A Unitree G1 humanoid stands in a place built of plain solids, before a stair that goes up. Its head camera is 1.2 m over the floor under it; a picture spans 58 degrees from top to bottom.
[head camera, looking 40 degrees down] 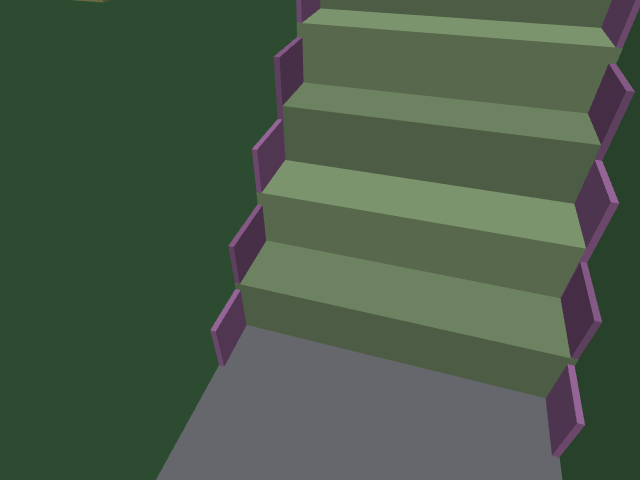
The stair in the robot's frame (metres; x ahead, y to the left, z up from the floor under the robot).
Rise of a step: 0.20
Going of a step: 0.23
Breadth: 1.02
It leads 17 degrees to the right of straight ahead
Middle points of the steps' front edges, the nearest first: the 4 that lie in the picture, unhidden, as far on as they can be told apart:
0.83 -0.21 0.20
1.04 -0.27 0.41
1.26 -0.34 0.61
1.48 -0.40 0.82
